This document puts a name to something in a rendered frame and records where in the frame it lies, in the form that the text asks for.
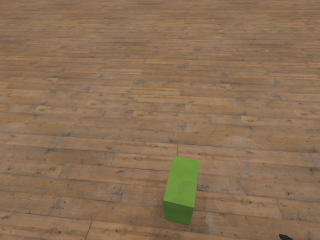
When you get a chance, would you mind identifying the carton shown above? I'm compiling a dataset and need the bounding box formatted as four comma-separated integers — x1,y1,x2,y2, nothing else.
163,156,200,226

